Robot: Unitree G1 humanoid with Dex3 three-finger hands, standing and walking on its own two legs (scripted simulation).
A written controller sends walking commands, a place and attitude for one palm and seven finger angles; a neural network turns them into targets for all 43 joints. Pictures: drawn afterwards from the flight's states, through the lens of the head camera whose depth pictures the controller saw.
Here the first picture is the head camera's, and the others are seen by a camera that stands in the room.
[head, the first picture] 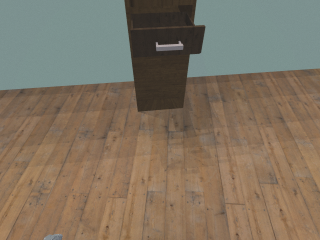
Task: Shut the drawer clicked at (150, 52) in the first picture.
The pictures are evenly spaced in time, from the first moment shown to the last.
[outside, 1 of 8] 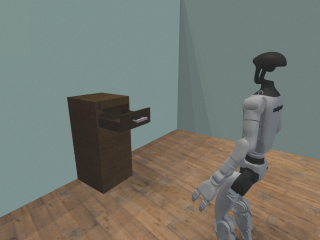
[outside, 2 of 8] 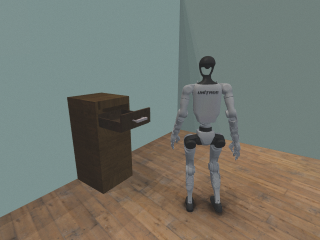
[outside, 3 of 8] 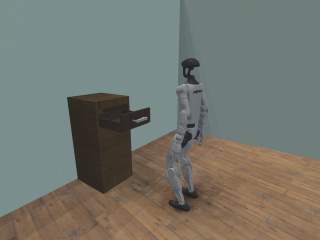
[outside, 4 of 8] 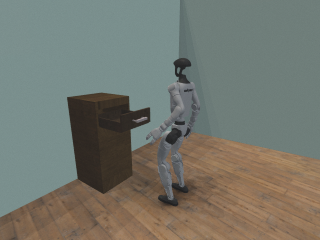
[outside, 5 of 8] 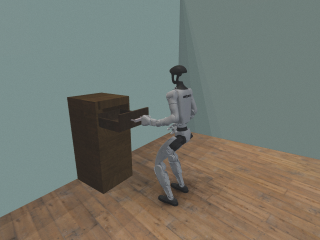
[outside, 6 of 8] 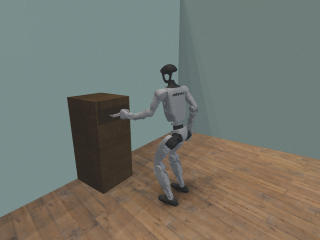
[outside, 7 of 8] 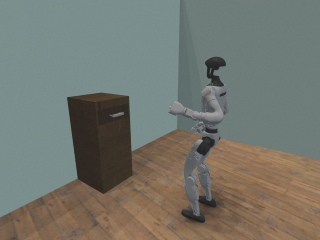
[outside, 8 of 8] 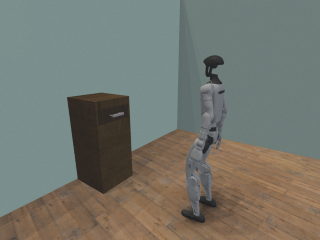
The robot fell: no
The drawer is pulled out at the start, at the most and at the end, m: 0.30 0.30 0.00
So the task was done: yes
